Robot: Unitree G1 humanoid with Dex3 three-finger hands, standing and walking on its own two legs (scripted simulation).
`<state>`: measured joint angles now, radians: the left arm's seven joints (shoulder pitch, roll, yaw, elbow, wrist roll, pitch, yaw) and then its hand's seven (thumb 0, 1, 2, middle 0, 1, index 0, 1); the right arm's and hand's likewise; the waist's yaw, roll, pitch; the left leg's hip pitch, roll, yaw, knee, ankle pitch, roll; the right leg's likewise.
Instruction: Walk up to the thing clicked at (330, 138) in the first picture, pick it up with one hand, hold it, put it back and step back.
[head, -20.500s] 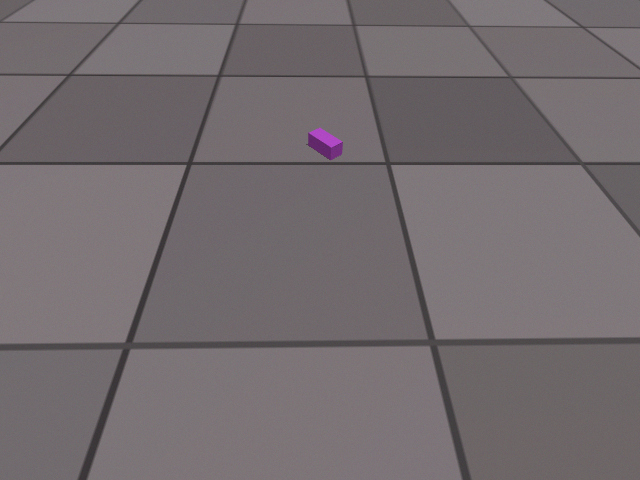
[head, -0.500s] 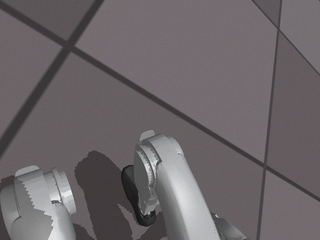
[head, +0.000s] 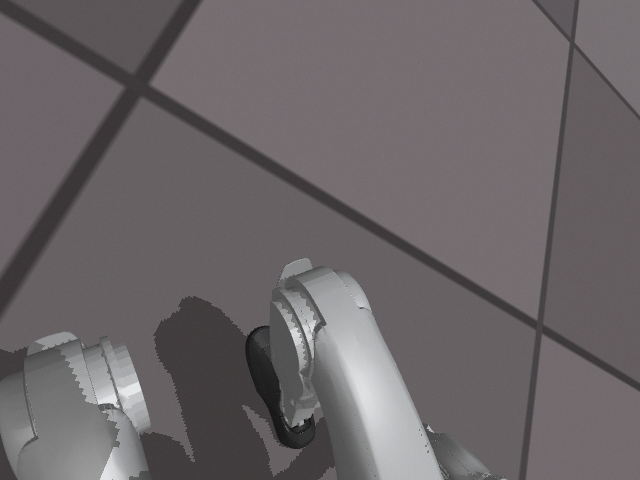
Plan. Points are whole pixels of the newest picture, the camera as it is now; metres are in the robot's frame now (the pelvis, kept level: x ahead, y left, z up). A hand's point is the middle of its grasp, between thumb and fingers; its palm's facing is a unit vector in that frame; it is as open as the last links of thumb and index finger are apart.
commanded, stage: close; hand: left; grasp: from above
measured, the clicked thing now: out of the picture +0.45 +0.33 -0.26
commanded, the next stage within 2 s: settle in 0.56 s
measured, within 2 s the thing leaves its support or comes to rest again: leaves its support in 1.10 s
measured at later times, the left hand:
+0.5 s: hand out of the picture +0.44 +0.33 -0.23, palm faces -0.46 -0.12 -0.88, open 11.6 cm
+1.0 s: hand out of the picture +0.44 +0.33 -0.23, palm faces -0.45 -0.12 -0.88, open 11.5 cm
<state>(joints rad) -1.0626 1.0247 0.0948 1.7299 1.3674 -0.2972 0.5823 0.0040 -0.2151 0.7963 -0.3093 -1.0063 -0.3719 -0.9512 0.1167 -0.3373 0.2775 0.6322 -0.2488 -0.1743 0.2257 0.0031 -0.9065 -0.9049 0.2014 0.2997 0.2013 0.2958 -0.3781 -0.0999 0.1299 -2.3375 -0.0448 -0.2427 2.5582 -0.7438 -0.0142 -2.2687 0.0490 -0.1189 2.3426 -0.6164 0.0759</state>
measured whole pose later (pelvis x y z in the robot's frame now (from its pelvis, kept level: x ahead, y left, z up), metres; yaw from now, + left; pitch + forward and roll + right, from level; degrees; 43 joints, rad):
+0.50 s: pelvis +0.00 +0.00 +0.00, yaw +0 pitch +29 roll -15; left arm -1.05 1.02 0.08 1.70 1.35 -0.31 0.56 0.01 -0.20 0.73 -0.37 -0.94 -0.45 -0.85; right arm 0.12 -0.34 0.27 0.63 -0.25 -0.14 0.21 0.00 -0.91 -0.91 0.20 0.30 0.20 0.30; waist -0.37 -0.10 0.13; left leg -2.33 -0.05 -0.25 2.55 -0.74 -0.02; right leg -2.26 0.04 -0.12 2.33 -0.62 0.07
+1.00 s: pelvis +0.00 +0.00 +0.00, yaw +0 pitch +30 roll -15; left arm -1.02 0.98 0.12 1.62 1.36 -0.28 0.53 0.01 -0.23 0.72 -0.44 -0.88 -0.51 -0.78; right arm 0.14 -0.34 0.24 0.63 -0.24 -0.14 0.21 0.00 -0.92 -0.91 0.20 0.30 0.20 0.30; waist -0.36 -0.09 0.10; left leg -2.35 -0.05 -0.24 2.55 -0.74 -0.02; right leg -2.27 0.04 -0.12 2.33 -0.62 0.06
